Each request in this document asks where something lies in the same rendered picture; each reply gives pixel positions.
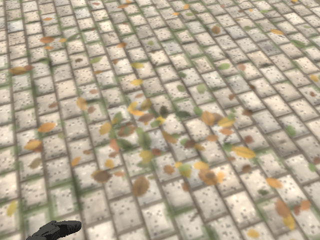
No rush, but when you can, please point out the left robot hand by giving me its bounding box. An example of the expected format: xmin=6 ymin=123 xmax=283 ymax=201
xmin=26 ymin=220 xmax=82 ymax=240

